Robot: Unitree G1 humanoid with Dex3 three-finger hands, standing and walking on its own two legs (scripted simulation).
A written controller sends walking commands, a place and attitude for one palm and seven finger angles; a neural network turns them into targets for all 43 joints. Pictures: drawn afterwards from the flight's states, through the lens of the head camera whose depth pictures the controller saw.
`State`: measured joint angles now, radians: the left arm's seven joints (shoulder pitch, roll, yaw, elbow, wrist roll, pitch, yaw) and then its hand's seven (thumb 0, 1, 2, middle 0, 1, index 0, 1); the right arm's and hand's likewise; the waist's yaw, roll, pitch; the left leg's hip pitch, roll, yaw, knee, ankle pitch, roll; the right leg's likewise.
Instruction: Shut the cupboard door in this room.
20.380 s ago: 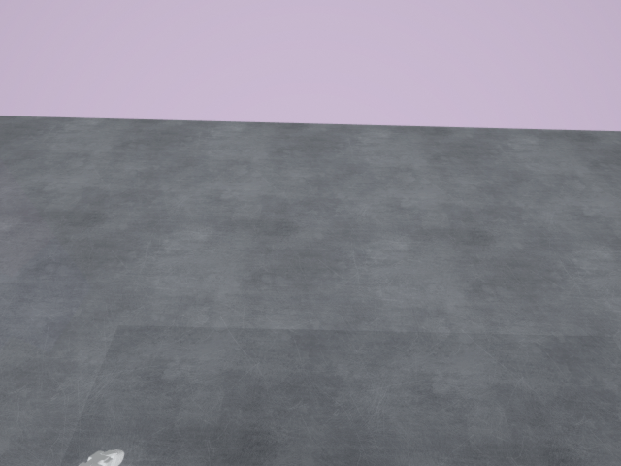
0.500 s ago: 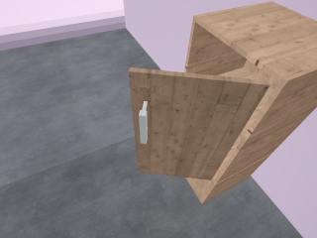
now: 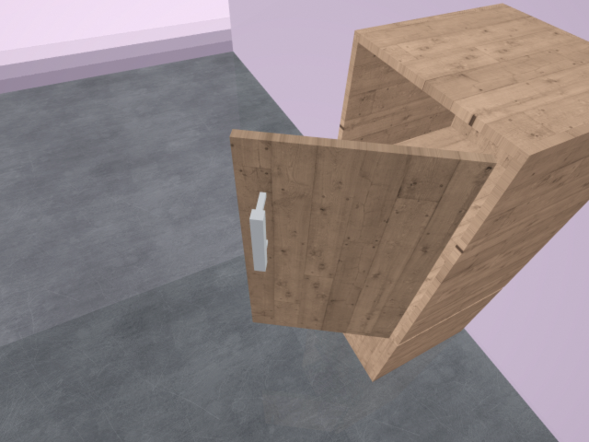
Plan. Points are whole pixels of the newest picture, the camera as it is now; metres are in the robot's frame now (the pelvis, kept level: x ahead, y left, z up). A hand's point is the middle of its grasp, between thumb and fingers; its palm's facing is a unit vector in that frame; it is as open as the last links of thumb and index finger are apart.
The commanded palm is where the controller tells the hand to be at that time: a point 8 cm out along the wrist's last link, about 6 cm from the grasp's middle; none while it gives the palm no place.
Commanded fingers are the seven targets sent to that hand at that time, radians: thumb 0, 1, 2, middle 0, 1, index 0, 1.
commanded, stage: look again from close up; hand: left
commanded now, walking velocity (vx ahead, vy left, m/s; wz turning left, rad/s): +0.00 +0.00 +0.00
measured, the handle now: (261, 233) +0.43 +0.09 +0.01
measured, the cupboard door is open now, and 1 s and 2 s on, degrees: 57 57 57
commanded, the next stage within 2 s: shuffle to correct the standing spot in 0.36 s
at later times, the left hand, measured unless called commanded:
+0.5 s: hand out of the picture -0.02 +0.14 -0.18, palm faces +0.04 -0.99 -0.15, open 7.4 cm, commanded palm none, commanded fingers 0.00 0.90 0.90 -0.20 -0.30 -0.20 -0.30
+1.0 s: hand out of the picture -0.01 +0.08 -0.18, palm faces +0.06 -0.97 -0.22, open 7.4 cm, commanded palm none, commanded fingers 0.00 0.90 0.90 -0.20 -0.30 -0.20 -0.30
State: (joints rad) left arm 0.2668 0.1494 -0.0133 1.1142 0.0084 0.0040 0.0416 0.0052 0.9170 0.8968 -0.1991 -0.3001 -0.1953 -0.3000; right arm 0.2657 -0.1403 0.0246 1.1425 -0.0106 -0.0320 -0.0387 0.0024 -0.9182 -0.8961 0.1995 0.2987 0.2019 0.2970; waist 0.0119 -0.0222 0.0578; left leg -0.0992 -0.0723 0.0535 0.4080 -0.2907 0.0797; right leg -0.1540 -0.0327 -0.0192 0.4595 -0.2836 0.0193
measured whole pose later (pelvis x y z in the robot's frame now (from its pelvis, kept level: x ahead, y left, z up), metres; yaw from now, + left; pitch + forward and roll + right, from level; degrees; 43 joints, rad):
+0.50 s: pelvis +0.00 -0.01 +0.00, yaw +0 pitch -1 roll +0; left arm 0.30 0.13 -0.01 1.12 0.01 -0.01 0.04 0.01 0.91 0.90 -0.20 -0.30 -0.20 -0.30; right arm 0.28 -0.12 0.02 1.16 -0.01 -0.03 -0.04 0.00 -0.92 -0.90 0.20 0.30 0.20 0.30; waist 0.01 -0.03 0.05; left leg -0.10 -0.05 0.04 0.40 -0.28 0.06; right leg -0.15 -0.01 -0.03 0.45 -0.27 0.00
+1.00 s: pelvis -0.03 -0.10 -0.01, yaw +1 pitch +0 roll +1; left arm 0.27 0.15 0.03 1.01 0.02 0.00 0.03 0.00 0.91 0.90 -0.20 -0.30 -0.19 -0.30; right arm 0.25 -0.17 -0.04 1.09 -0.02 0.03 -0.04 0.00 -0.91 -0.90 0.20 0.30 0.20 0.30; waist 0.00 0.01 0.06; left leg -0.33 0.02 -0.01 0.80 -0.48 0.00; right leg -0.25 0.04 -0.06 0.55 -0.31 -0.07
